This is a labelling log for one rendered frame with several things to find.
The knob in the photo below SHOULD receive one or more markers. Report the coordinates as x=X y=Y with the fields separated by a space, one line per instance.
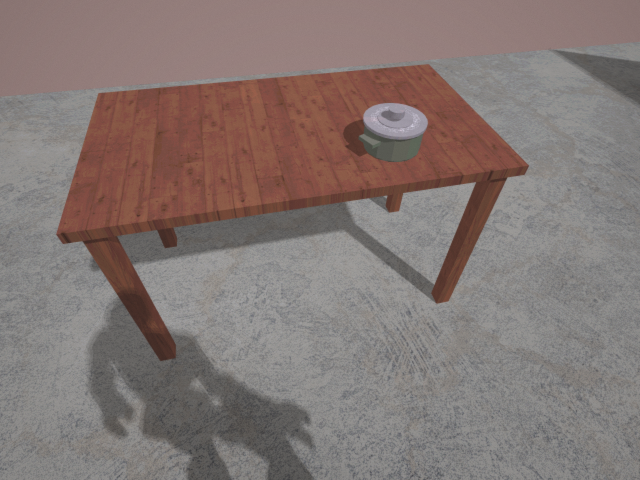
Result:
x=396 y=112

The lid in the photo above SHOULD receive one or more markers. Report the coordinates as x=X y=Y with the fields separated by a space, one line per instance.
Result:
x=413 y=124

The table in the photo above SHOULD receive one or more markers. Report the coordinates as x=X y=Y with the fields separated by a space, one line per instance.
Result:
x=159 y=158

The pot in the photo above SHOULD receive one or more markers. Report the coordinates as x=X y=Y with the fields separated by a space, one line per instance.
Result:
x=390 y=150

